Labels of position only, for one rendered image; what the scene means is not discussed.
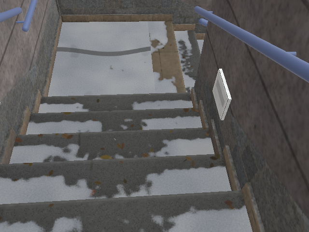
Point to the stairs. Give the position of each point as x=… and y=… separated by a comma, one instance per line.
x=118, y=163
x=189, y=49

